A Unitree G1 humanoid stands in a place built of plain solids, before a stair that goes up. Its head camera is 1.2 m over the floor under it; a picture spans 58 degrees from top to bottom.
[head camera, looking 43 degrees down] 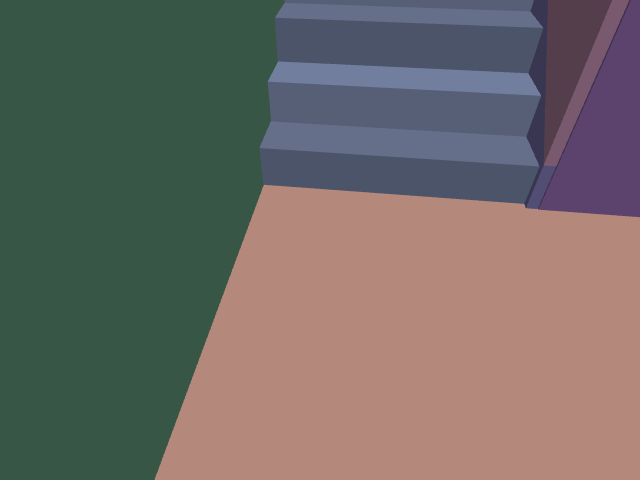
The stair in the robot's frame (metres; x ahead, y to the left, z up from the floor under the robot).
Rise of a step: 0.20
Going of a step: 0.24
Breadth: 1.19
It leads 7 degrees to the right of straight ahead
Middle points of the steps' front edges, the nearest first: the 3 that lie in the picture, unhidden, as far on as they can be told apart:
1.60 -0.32 0.20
1.84 -0.35 0.39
2.08 -0.38 0.59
